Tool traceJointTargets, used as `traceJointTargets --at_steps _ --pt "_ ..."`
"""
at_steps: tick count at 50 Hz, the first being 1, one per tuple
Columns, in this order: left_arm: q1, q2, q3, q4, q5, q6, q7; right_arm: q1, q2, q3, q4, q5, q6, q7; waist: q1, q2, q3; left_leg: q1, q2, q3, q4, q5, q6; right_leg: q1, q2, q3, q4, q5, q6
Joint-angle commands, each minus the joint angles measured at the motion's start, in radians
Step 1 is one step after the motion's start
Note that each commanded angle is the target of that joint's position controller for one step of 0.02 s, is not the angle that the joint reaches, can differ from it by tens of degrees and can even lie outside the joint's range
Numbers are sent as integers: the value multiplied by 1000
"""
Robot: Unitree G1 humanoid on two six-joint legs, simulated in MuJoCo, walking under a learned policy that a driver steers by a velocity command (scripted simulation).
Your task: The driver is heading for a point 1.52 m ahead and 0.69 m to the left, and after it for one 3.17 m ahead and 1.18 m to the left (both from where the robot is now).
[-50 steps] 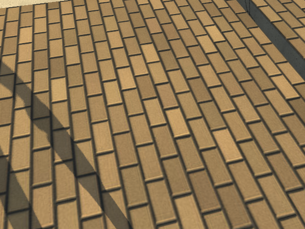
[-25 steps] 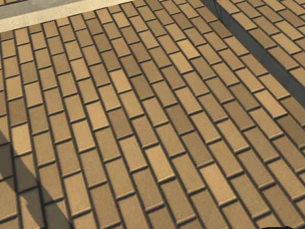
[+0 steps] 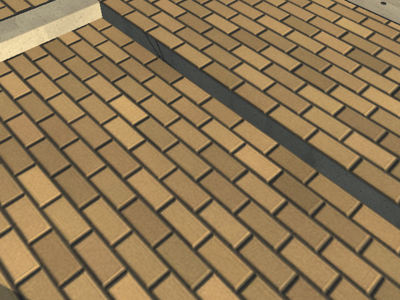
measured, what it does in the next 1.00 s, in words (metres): walks ahead, turning left: right foot, then left foot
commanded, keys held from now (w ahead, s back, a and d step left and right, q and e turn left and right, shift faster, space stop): w+q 1.00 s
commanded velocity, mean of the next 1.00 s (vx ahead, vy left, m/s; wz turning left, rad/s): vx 0.50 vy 0.00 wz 0.47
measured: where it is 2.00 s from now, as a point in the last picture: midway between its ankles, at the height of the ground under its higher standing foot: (75, 183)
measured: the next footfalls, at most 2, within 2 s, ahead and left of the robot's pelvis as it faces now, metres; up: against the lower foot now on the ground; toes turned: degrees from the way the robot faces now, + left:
right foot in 0.10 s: +0.20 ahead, -0.11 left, +0.00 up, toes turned +1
left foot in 0.62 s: +0.43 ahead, +0.15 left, +0.00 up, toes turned +25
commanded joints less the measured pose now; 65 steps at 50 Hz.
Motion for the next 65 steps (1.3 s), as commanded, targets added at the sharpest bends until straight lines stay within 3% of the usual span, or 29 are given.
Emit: traceJointTargets --at_steps 1,4,5,6,7,8,9,11,16,20,26,29,31,32,33,34,35,37,39,42,52,55,57,58,59,60,61,62,65 --pt "-69 49 -1 -78 -8 -25 9 -11 -177 -37 -39 -2 -6 -1 40 146 30 -62 242 -186 -39 454 144 107 34 -62 -101 -10 -6" --pt "105 89 16 -23 3 -51 34 -18 -182 -39 -22 5 8 -5 134 108 -45 -67 211 -175 189 578 112 374 71 -60 -257 -28 -46" --pt "260 144 36 21 23 -64 49 -19 -144 -28 -35 11 6 -5 191 44 -156 -184 151 -137 397 451 89 613 -20 32 -272 -59 -77" --pt "376 249 60 22 42 -68 65 0 -42 -3 -92 30 3 -3 216 -153 -296 -468 34 -58 716 -5 46 884 -325 389 -333 -187 -139" --pt "371 268 69 31 8 -52 67 30 -100 -25 -85 19 16 -14 195 -191 -313 -591 -22 -122 883 -277 56 835 -404 604 -424 -201 -194" --pt "286 184 48 19 -5 -46 64 0 -131 -38 -70 7 29 -16 155 -82 -176 -626 42 -180 932 -222 69 724 -355 476 -433 -253 -178" --pt "216 114 31 13 -12 -52 61 -31 -104 -34 -67 7 32 -9 127 -59 -68 -624 75 -174 910 -148 65 607 -300 352 -473 -216 -158" --pt "170 56 16 20 -17 -67 64 -44 -86 -39 -60 -9 50 3 83 -79 2 -574 107 -162 863 -74 46 487 -226 188 -527 -86 -114" --pt "231 69 29 66 -26 -102 69 -149 -48 -40 -100 -20 81 30 62 -37 18 -653 121 -146 851 73 15 494 -213 8 -567 132 -130" --pt "266 64 29 97 -20 -100 69 -292 -33 -27 -155 -20 80 48 80 -34 57 -676 119 -111 660 209 4 501 -188 -113 -570 186 -127" --pt "336 123 46 138 -19 -83 79 -444 -49 -17 -225 -29 79 63 111 -24 82 -582 76 -5 417 167 71 615 -224 -215 -504 368 -102" --pt "337 168 57 148 -15 -59 85 -350 -80 -33 -210 -32 78 48 61 -51 1 -424 -24 50 380 4 136 686 -225 -263 -252 803 -85" --pt "324 175 56 131 -16 -43 81 -65 -149 -71 -123 -44 61 23 -65 23 -166 -39 -46 -29 266 -3 203 508 -193 -285 198 621 -45" --pt "359 59 30 68 -27 -48 68 -28 -276 -103 -123 -46 61 7 -28 231 -262 263 255 -478 221 -103 309 117 -77 -277 547 -88 12" --pt "285 103 40 14 -22 -59 58 -25 -322 -111 -151 -10 71 4 -35 224 -340 343 381 -909 49 -37 401 -97 79 -68 735 -441 42" --pt "173 119 42 -8 -21 -66 54 -52 -295 -106 -132 -2 79 -4 -38 106 -198 273 345 -735 32 28 362 -197 10 17 729 -334 29" --pt "176 101 33 -6 -29 -79 53 -102 -239 -91 -128 5 76 -11 2 71 -86 123 313 -601 29 137 327 -170 -32 11 642 -237 22" --pt "220 95 33 18 -4 -63 57 -187 -166 -70 -136 12 63 -17 88 44 -18 -71 199 -437 10 328 256 -32 -73 20 499 -195 32" --pt "247 84 33 23 11 -29 50 -189 -152 -62 -143 15 42 -12 111 59 -50 -123 160 -386 1 423 256 34 -69 12 455 -189 53" --pt "173 67 29 -6 8 -10 44 -136 -182 -70 -132 13 30 -8 96 68 -25 -152 131 -374 -35 364 250 -16 -63 -4 350 -108 75" --pt "-151 76 13 -125 -10 -31 31 32 -194 -72 -108 -1 33 -22 -20 111 25 25 140 -461 36 451 211 -97 17 6 -44 83 66" --pt "-75 100 17 -115 -14 -44 34 -12 -210 -74 -120 -4 30 -33 30 130 15 3 158 -477 87 528 163 82 42 9 -148 38 24" --pt "126 133 35 -50 -11 -57 51 -42 -215 -71 -117 -2 22 -27 123 98 -67 -34 110 -432 287 715 122 360 91 -26 -222 -3 -19" --pt "259 171 48 -25 2 -70 64 -34 -185 -61 -117 2 15 -20 183 46 -161 -121 49 -381 502 606 100 563 2 55 -248 -48 -56" --pt "376 251 62 -26 23 -71 77 26 -91 -37 -144 18 9 -17 187 -103 -297 -310 -45 -291 806 187 70 785 -256 403 -291 -247 -124" --pt "350 291 77 2 4 -55 69 123 -106 -40 -143 18 12 -16 114 -297 -321 -514 -141 -246 967 -269 56 821 -371 822 -453 -290 -222" --pt "247 189 60 -22 -11 -48 60 71 -153 -43 -113 -10 26 -23 88 -86 -147 -583 -57 -276 1031 -191 62 680 -340 728 -459 -398 -218" --pt "190 118 43 -29 -19 -50 54 -26 -151 -40 -123 -17 27 -12 97 19 -51 -570 -27 -265 996 -116 59 558 -280 559 -466 -345 -201" --pt "195 86 29 18 -15 -70 54 -73 -117 -30 -134 -30 43 8 64 -42 -2 -503 22 -239 875 -61 41 437 -164 290 -502 -24 -150"
Keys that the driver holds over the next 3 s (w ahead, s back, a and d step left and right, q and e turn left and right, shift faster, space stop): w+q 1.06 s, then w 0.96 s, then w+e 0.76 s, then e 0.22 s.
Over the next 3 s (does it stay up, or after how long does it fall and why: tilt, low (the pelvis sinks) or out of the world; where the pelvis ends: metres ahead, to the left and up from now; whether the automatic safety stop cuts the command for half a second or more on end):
stays up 1.35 0.74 0.00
